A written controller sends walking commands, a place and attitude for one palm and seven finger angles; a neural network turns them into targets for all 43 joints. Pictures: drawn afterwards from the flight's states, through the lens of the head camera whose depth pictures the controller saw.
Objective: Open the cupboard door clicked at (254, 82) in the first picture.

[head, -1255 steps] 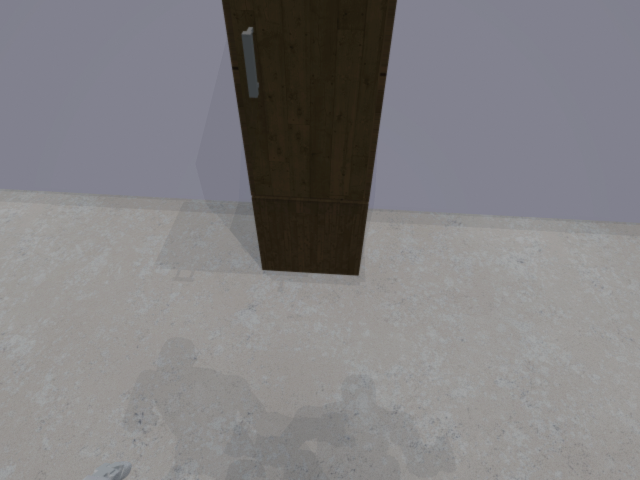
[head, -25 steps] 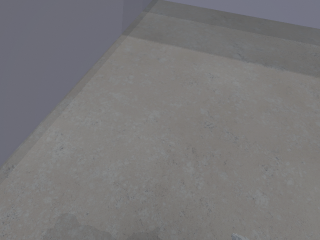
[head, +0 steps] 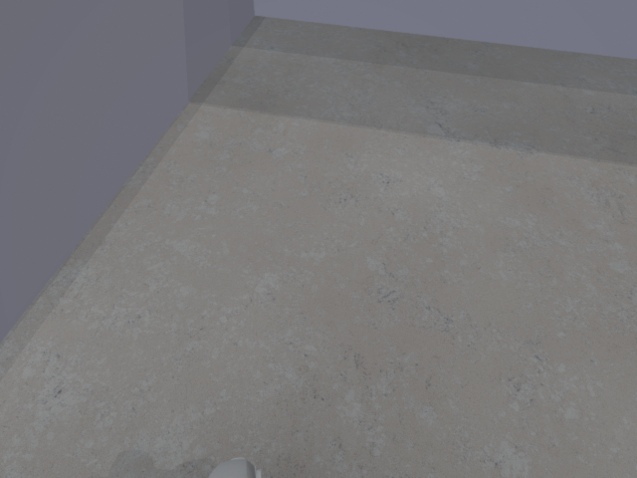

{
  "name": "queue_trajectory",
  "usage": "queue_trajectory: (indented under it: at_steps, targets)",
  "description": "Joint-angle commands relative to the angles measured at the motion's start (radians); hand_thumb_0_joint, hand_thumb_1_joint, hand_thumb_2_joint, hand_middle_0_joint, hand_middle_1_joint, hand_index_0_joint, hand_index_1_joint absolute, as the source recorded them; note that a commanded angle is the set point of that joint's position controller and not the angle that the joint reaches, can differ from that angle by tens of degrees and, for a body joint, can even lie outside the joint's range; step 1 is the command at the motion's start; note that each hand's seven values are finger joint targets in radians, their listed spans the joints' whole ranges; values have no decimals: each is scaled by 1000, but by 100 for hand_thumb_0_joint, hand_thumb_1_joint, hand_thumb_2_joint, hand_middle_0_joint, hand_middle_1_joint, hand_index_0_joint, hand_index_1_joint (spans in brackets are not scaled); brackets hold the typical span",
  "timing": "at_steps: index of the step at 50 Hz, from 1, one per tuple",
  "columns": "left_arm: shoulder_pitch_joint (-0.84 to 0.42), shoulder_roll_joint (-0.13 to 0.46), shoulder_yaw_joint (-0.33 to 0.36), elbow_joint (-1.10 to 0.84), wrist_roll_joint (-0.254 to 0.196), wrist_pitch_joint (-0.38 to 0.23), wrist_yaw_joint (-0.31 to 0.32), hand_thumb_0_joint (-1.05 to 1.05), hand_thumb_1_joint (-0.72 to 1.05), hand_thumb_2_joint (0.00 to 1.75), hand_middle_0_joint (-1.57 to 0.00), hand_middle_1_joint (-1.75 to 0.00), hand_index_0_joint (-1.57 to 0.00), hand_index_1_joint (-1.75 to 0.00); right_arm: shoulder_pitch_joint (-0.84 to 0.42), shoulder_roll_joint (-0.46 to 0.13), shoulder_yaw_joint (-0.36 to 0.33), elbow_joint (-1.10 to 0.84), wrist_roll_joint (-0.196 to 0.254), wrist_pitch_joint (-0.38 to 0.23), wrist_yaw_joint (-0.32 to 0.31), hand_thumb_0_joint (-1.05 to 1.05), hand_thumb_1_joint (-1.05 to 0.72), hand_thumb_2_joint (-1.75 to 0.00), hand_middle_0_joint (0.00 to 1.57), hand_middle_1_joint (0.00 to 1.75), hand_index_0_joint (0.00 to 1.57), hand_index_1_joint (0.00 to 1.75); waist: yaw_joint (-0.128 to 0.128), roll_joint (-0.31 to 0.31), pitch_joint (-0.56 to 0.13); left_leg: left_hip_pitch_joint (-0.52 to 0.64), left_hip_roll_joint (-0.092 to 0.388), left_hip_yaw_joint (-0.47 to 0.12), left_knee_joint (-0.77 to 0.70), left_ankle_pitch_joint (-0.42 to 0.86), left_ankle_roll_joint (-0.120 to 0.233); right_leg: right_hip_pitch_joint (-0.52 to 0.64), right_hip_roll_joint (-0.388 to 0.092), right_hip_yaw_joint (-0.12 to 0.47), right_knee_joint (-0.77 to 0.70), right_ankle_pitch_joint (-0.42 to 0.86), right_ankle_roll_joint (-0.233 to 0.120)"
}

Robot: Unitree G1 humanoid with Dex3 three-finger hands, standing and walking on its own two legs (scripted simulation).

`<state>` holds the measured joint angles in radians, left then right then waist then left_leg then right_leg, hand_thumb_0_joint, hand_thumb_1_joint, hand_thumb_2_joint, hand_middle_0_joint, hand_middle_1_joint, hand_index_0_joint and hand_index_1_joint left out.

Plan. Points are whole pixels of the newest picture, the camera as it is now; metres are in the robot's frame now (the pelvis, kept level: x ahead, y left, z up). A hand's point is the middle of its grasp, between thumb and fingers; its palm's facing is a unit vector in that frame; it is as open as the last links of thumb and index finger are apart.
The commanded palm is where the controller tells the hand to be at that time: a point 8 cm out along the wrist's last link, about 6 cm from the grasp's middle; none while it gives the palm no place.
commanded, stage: walk to a spot facing it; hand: left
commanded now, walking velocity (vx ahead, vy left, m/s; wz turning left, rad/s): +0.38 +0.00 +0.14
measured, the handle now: out of the picture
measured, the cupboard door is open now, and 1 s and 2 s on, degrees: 49 49 49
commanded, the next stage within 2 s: turn to face it in 0.18 s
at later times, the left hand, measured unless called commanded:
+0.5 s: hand (189, 385) +0.28 +0.22 -0.17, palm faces +0.12 -0.97 -0.19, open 7.3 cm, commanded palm none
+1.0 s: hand (165, 375) +0.30 +0.26 -0.18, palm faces +0.41 -0.88 -0.25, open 7.4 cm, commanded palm none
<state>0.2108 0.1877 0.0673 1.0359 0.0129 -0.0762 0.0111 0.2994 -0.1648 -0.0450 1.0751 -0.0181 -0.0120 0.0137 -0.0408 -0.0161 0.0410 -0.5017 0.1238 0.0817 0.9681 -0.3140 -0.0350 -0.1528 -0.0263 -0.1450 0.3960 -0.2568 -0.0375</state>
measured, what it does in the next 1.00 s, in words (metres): walks ahead, turning left: left foot, then right foot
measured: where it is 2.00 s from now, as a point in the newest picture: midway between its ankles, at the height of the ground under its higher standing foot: (319, 424)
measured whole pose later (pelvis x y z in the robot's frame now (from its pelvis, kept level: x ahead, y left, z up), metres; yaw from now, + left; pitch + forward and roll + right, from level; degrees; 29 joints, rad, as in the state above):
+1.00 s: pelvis +0.30 +0.03 -0.02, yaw +23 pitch +1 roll +0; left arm 0.15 0.26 0.08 0.94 0.01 0.05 0.01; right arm 0.13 -0.23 -0.05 0.91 -0.02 0.02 0.00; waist -0.01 -0.03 0.08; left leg -0.35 0.02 0.03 0.59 -0.27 0.01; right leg -0.46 -0.09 -0.05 1.06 -0.49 0.09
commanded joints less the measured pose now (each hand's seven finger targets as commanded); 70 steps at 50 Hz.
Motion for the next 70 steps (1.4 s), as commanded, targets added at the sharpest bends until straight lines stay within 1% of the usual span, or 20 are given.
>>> queue_trajectory:
  at_steps: [1, 5, 7, 10, 13, 17, 24, 25, 27, 28, 33, 39, 40, 42, 43, 55, 57, 58, 63, 70]
  targets:
    - [107, 113, 6, 13, 7, -18, -13, 0, 90, 90, -20, -30, -20, -30, -41, -19, -6, -81, -4, -23, 19, 0, -90, -90, 20, 30, 20, 30, 32, -80, 31, -16, 5, 22, -211, 103, -4, 14, -243, 120, -197, 223, -113]
    - [137, 133, 7, 39, 7, -15, -10, 0, 90, 90, -20, -30, -20, -30, -110, -48, -12, -112, -3, -41, 22, 0, -90, -90, 20, 30, 20, 30, 42, -105, 20, 51, -36, 49, -369, 120, 21, 102, -246, 114, -117, 317, -84]
    - [116, 132, 7, 33, 1, -10, -8, 0, 90, 90, -20, -30, -20, -30, 15, -91, -21, -70, -10, -49, 12, 0, -90, -90, 20, 30, 20, 30, -33, -50, -8, 288, -83, 78, -452, 177, 45, 12, -199, 39, 64, 433, -46]
    - [91, 73, -19, -42, -6, -6, -16, 0, 90, 90, -20, -30, -20, -30, 315, -294, -63, -9, -21, -43, -25, 0, -90, -90, 20, 30, 20, 30, -122, 289, -231, 729, 350, -548, -632, 289, 290, -434, 14, 63, 842, -312, 29]
    - [7, 52, -7, -45, 10, 9, -18, 0, 90, 90, -20, -30, -20, -30, 94, -185, -36, -59, -15, -52, -29, 0, -90, -90, 20, 30, 20, 30, -25, 178, -1, 337, 284, -379, -733, 104, 221, -490, -96, 157, 939, -141, 33]
    - [93, 3, -20, -14, 12, 45, -26, 0, 90, 90, -20, -30, -20, -30, -3, -130, -10, -72, -7, -63, -36, 0, -90, -90, 20, 30, 20, 30, 56, 144, -12, 176, 153, -121, -731, 335, 168, -270, -108, 101, 590, -65, 76]
    - [85, 55, 4, -42, 8, 52, -13, 0, 90, 90, -20, -30, -20, -30, -67, -177, -32, -95, 0, -9, -29, 0, -90, -90, 20, 30, 20, 30, 79, 116, -35, 72, 74, -169, -590, 144, 133, -11, -20, 25, 176, 77, 100]
    - [109, 99, 15, -48, 10, 45, -8, 0, 90, 90, -20, -30, -20, -30, -84, -159, -31, -105, 4, -4, -24, 0, -90, -90, 20, 30, 20, 30, 96, 64, -43, 35, 27, -145, -524, 87, 94, 46, -68, 89, 82, 81, 90]
    - [172, 253, 47, -54, 17, 38, 6, 0, 90, 90, -20, -30, -20, -30, -72, -86, -25, -141, 7, 7, -16, 0, -90, -90, 20, 30, 20, 30, 124, -317, -110, -95, -132, 8, -76, -303, -1, 133, -475, 464, -137, 192, -78]
    - [157, 248, 40, -68, 13, 42, 10, 0, 90, 90, -20, -30, -20, -30, -75, -104, -31, -144, 6, 11, -15, 0, -90, -90, 20, 30, 20, 30, 123, -249, -120, -88, -97, -49, 103, -329, 5, 92, -500, 460, -138, 194, -138]
    - [19, 147, 22, -110, 17, 49, 21, 0, 90, 90, -20, -30, -20, -30, -101, -73, -21, -137, 8, 34, -1, 0, -90, -90, 20, 30, 20, 30, 51, -203, -84, -43, -47, -19, 45, -187, -28, 58, -343, 90, -19, 533, -64]
    - [25, 205, 39, -119, 8, 58, 11, 0, 90, 90, -20, -30, -20, -30, -96, -98, -19, -165, 3, 26, 9, 0, -90, -90, 20, 30, 20, 30, 36, -123, -99, 201, -110, 84, -425, 63, -16, 29, -308, -33, 175, 519, 13]
    - [16, 191, 34, -129, 4, 61, 7, 0, 90, 90, -20, -30, -20, -30, -40, -144, -34, -155, -1, 21, 10, 0, -90, -90, 20, 30, 20, 30, 2, -34, -143, 353, -77, 40, -522, 218, -1, -60, -290, -53, 299, 431, 51]
    - [-79, 106, 8, -213, -6, 77, 4, 0, 90, 90, -20, -30, -20, -30, 94, -337, -80, -147, -8, 19, -13, 0, -90, -90, 20, 30, 20, 30, -82, 335, -207, 532, 333, -501, -570, 897, 261, -436, -84, 16, 706, -457, 148]
    - [-102, 131, 11, -230, 1, 88, 10, 0, 90, 90, -20, -30, -20, -30, 95, -350, -81, -141, -11, 25, -18, 0, -90, -90, 20, 30, 20, 30, -71, 207, -208, 511, 347, -446, -550, 786, 296, -446, -99, 120, 792, -415, 128]
    - [63, 143, 21, -179, 0, 85, -2, 0, 90, 90, -20, -30, -20, -30, -213, -280, -74, -252, -1, 41, -20, 0, -90, -90, 20, 30, 20, 30, 82, 144, -113, 154, 51, -308, -498, 274, 129, -19, 6, 76, 121, 1, 111]
    - [108, 299, 53, -182, 25, 66, 14, 0, 90, 90, -20, -30, -20, -30, -228, -155, -57, -293, 11, 42, -7, 0, -90, -90, 20, 30, 20, 30, 115, -340, -80, -137, -195, -73, -97, -240, -15, 124, -406, 512, -164, 70, -32]
    - [96, 304, 43, -190, 16, 66, 19, 0, 90, 90, -20, -30, -20, -30, -243, -203, -64, -295, 5, 46, -3, 0, -90, -90, 20, 30, 20, 30, 115, -305, -73, -114, -144, -129, 139, -325, -3, 13, -486, 533, -152, 159, -110]
    - [-8, 182, 11, -220, 9, 63, 21, 0, 90, 90, -20, -30, -20, -30, -215, -154, -49, -247, 4, 66, 15, 0, -90, -90, 20, 30, 20, 30, 37, -216, -60, -88, -93, -65, 172, -143, -40, 61, -283, 139, -19, 520, -53]
    - [86, 245, 36, -178, 17, 65, 19, 0, 90, 90, -20, -30, -20, -30, -266, -121, -24, -260, 13, 48, 21, 0, -90, -90, 20, 30, 20, 30, 86, -208, -102, 88, -125, 47, -293, -107, -19, 162, -321, 60, 110, 684, -41]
